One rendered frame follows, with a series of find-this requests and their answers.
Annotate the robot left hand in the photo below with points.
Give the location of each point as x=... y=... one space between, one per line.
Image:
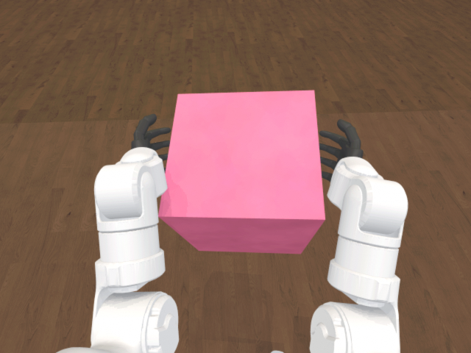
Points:
x=142 y=137

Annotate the right robot upper arm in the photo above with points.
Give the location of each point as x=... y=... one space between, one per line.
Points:
x=352 y=328

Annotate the left robot upper arm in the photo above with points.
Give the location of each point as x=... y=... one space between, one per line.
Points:
x=134 y=322

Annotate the robot right hand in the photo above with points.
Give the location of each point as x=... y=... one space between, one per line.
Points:
x=351 y=146

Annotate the robot left forearm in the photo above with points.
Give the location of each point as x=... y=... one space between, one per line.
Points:
x=127 y=217

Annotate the robot right forearm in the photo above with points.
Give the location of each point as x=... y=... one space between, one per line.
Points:
x=373 y=211

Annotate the carton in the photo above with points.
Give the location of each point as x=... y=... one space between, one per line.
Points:
x=244 y=173

